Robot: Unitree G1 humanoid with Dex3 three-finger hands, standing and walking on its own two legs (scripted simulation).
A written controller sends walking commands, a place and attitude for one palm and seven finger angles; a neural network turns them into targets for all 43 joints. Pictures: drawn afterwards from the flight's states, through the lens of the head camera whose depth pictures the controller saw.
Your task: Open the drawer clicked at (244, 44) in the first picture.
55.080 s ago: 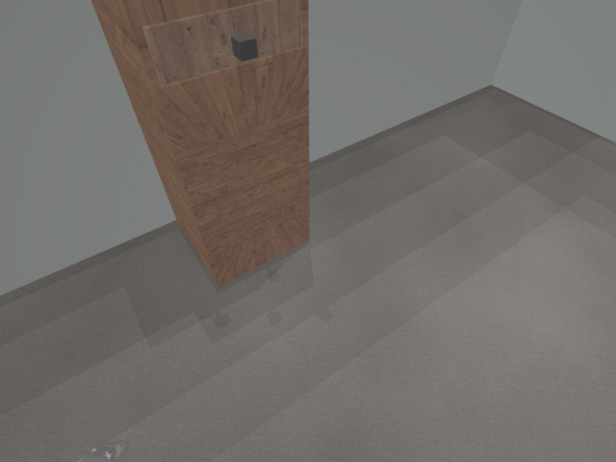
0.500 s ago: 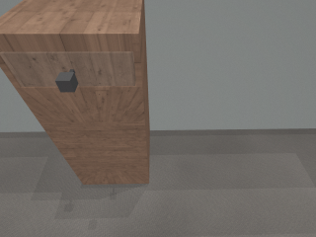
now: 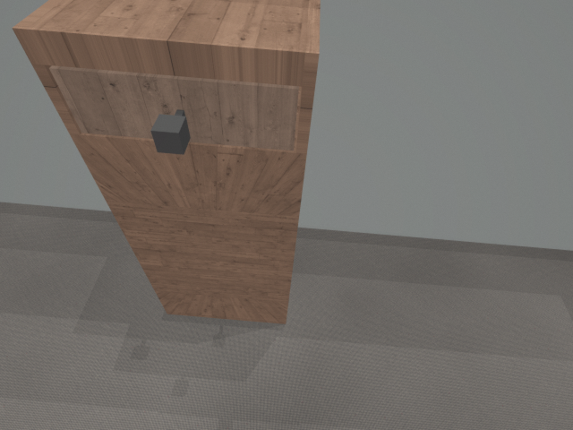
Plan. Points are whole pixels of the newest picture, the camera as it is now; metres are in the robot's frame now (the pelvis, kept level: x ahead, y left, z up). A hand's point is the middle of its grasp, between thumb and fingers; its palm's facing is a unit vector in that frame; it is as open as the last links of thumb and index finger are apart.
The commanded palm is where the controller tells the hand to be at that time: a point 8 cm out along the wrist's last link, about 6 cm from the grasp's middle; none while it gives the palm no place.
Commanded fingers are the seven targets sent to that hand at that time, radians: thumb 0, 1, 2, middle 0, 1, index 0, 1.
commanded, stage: come to a stop and stand still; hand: left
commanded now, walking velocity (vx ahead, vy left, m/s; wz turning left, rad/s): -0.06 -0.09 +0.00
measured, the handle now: (175, 126) +0.53 +0.23 +0.12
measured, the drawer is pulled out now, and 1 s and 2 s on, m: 0.00 0.00 0.00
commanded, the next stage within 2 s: look again from close up in 1.28 s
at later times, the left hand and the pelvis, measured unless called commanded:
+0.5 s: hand out of the picture +0.03 +0.14 -0.16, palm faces +0.00 -0.97 -0.26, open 7.3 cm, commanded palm none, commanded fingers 0.00 0.90 0.90 -0.20 -0.30 -0.20 -0.30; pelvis +0.00 -0.04 +0.00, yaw +0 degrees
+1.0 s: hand out of the picture -0.01 +0.07 -0.17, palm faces +0.04 -0.98 -0.19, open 7.4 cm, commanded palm none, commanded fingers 0.00 0.90 0.90 -0.20 -0.30 -0.20 -0.30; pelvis +0.01 -0.09 +0.00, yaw +1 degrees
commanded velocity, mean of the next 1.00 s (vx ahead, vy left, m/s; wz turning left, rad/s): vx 0.00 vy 0.00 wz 0.00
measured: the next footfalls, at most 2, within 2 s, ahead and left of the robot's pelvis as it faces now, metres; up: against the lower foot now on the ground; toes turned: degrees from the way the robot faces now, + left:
right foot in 0.22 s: +0.02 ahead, -0.14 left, +0.00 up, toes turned -1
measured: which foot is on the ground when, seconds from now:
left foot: down 0.00-1.00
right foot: up 0.00-0.20, down 0.22-1.00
